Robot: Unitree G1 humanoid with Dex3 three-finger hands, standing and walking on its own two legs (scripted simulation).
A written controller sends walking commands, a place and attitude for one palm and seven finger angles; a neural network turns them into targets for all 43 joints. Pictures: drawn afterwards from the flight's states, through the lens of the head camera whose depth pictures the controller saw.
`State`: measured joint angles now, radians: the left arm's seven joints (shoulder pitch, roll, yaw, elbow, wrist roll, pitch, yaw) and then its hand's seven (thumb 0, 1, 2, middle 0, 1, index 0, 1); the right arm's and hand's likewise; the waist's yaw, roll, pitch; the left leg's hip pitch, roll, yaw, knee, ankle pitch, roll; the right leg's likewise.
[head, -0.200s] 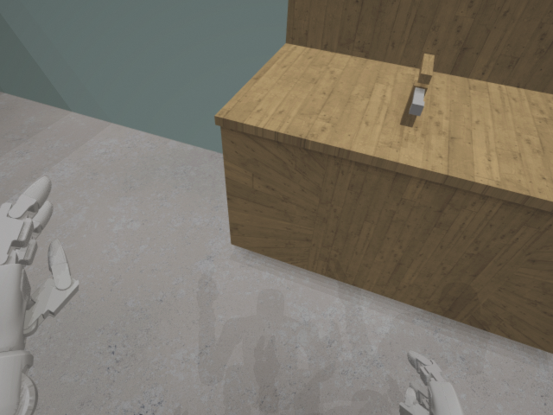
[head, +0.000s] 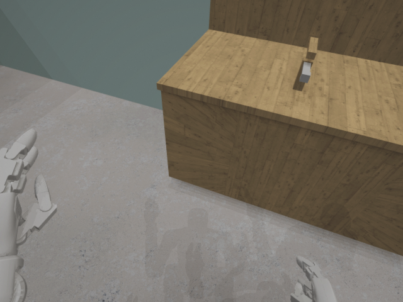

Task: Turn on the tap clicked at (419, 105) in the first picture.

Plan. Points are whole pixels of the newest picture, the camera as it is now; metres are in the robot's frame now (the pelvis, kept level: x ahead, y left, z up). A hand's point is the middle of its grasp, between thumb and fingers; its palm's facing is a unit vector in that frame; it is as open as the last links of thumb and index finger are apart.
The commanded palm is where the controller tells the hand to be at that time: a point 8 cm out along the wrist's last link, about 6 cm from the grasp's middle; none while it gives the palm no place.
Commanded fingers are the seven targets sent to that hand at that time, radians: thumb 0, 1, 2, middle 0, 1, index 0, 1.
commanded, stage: stand and wait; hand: left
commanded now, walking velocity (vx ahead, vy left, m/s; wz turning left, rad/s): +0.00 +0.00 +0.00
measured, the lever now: (305, 76) +0.81 -0.30 +0.06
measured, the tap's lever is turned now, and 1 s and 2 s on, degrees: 0 0 0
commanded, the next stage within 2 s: look at it before walking up in 0.06 s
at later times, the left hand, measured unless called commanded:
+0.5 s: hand (57, 205) +0.22 +0.24 +0.15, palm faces +0.38 -0.85 -0.36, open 7.4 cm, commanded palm +0.17 +0.27 +0.18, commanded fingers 0.00 0.90 0.90 -0.20 -0.30 -0.20 -0.30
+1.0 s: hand (101, 197) +0.24 +0.18 +0.15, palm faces +0.21 -0.88 -0.42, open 7.4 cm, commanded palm +0.20 +0.21 +0.18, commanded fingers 0.00 0.90 0.90 -0.20 -0.30 -0.20 -0.30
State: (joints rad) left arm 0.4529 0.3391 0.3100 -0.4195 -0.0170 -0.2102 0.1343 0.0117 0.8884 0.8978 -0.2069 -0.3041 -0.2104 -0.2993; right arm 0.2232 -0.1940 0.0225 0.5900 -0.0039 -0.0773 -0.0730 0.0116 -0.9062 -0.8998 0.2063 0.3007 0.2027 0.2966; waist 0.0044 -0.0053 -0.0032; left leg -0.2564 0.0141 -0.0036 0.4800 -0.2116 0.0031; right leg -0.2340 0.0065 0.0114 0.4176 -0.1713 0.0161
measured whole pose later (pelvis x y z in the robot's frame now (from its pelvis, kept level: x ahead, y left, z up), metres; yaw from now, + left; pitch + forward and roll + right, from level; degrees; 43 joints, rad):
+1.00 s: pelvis -0.03 -0.01 -0.02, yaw -16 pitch -1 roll +2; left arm 0.47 0.36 0.38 -0.45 -0.04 -0.19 0.14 0.01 0.89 0.90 -0.21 -0.30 -0.21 -0.30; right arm 0.23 -0.19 -0.01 0.55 0.01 -0.02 -0.05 0.01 -0.91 -0.90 0.20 0.30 0.20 0.30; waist 0.03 -0.01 0.03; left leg -0.32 0.11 0.20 0.65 -0.30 -0.01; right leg -0.49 0.04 0.05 0.91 -0.42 0.04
